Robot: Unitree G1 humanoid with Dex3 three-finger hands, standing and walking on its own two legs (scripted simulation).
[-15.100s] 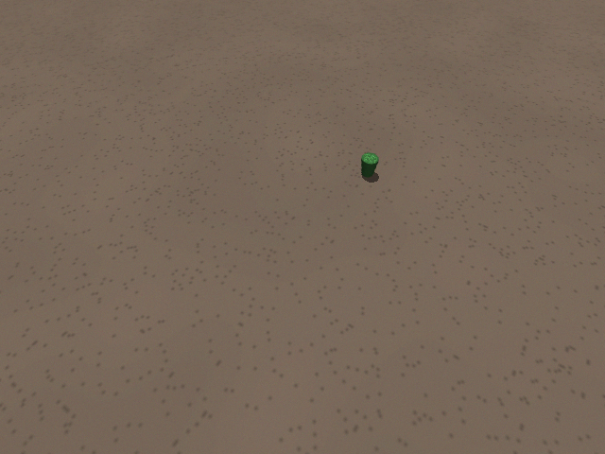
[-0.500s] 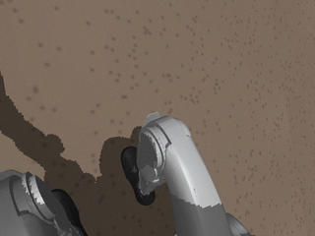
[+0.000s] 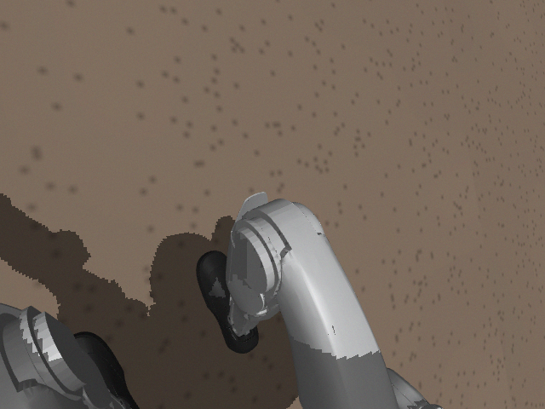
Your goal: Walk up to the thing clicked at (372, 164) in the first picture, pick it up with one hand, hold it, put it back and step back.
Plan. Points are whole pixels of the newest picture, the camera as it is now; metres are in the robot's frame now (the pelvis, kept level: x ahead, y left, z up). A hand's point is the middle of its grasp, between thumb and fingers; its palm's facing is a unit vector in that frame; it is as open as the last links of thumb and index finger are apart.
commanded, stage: close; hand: left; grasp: from above
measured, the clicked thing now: out of the picture +0.54 +0.28 -0.26
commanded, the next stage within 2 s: settle in 1.20 s
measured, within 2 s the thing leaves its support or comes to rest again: leaves its support in 1.66 s
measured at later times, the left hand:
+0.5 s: hand out of the picture +0.52 +0.28 -0.23, palm faces -0.44 -0.14 -0.89, open 11.8 cm
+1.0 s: hand out of the picture +0.52 +0.28 -0.23, palm faces -0.44 -0.14 -0.89, open 10.7 cm
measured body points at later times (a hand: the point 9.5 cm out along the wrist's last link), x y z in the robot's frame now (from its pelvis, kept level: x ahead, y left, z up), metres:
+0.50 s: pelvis +0.00 +0.00 +0.00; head +0.30 +0.11 +0.32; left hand +0.53 +0.28 -0.18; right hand +0.01 -0.24 -0.05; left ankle +0.06 +0.12 -0.28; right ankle +0.12 -0.11 -0.28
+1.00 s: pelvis +0.00 +0.00 +0.00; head +0.29 +0.11 +0.32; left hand +0.53 +0.28 -0.18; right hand +0.01 -0.24 -0.05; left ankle +0.06 +0.12 -0.28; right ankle +0.12 -0.11 -0.28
